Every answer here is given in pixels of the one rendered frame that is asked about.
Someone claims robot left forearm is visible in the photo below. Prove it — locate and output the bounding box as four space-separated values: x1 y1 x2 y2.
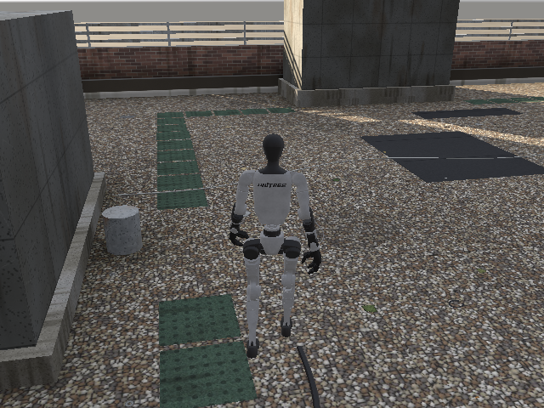
229 204 243 234

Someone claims right robot thigh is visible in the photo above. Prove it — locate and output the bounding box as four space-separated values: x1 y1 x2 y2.
281 236 301 289

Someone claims robot right hand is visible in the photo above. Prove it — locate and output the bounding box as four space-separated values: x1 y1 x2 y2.
302 249 321 275

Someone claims right robot upper arm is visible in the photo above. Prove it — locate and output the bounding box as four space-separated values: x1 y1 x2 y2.
290 171 311 220

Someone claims robot left hand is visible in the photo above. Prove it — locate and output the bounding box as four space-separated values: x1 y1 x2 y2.
229 230 249 247

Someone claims robot right forearm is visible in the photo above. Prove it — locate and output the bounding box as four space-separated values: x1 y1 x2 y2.
303 207 320 252

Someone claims left robot shin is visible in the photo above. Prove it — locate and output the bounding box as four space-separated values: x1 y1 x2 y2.
246 285 259 346

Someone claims left robot upper arm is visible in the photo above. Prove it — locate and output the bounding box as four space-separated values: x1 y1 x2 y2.
234 170 255 215

